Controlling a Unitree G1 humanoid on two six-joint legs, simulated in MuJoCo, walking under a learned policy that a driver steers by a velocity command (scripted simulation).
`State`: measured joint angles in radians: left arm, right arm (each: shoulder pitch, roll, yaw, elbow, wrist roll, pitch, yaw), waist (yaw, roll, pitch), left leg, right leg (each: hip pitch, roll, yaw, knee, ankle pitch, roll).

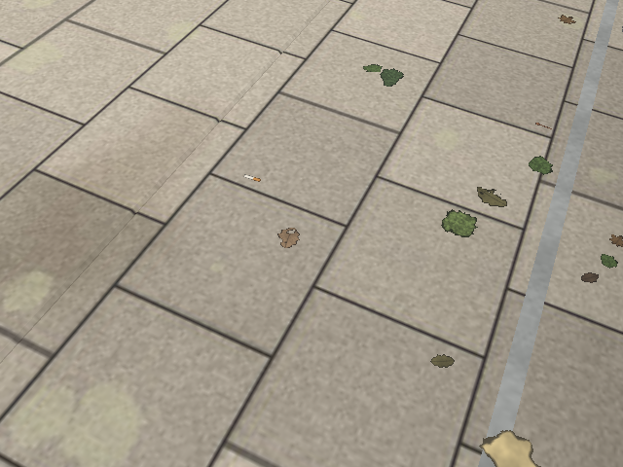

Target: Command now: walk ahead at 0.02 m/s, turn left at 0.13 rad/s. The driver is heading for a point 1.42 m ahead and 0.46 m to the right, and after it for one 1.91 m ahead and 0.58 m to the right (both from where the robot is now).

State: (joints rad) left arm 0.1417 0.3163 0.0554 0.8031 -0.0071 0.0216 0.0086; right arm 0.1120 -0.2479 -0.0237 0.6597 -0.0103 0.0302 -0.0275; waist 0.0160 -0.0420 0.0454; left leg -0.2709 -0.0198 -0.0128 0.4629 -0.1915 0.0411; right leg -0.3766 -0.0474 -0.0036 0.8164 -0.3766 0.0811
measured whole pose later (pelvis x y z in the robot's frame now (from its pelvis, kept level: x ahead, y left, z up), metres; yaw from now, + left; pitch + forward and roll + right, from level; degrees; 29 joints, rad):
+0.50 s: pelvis +0.01 -0.03 +0.00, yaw +1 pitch -2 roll +0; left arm 0.15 0.25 0.00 0.94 0.01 -0.03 0.01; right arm 0.17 -0.26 -0.07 0.94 0.00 0.04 -0.05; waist 0.01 0.00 0.03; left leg -0.22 0.01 -0.04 0.45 -0.21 -0.02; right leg -0.14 -0.01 -0.03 0.44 -0.27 0.00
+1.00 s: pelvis +0.02 -0.03 +0.00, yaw +1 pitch -1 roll +0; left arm 0.21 0.25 0.00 1.03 0.00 -0.02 0.02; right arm 0.15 -0.23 -0.06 1.08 0.01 0.03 -0.06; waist 0.02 0.00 0.03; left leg -0.20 0.00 -0.04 0.44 -0.21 -0.01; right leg -0.12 -0.01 -0.02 0.41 -0.27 0.01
